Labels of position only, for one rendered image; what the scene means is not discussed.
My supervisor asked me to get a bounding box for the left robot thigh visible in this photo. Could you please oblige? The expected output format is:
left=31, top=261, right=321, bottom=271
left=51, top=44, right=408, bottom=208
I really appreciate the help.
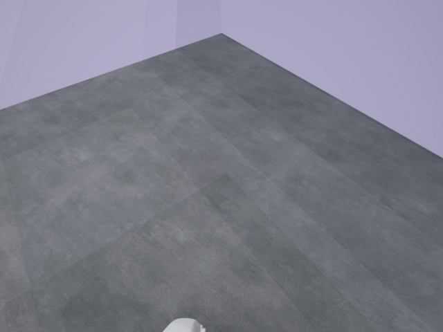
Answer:
left=163, top=318, right=206, bottom=332

